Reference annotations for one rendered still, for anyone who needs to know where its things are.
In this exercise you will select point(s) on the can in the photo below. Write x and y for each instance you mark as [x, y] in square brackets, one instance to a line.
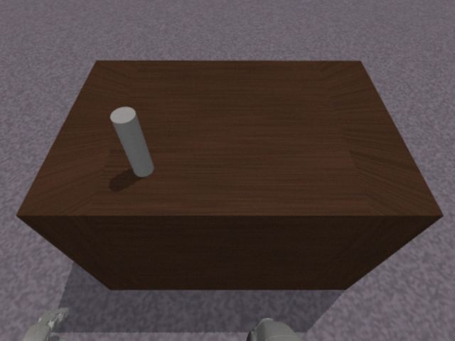
[128, 129]

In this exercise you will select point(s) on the left robot hand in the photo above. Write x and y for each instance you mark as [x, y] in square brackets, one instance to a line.
[46, 324]

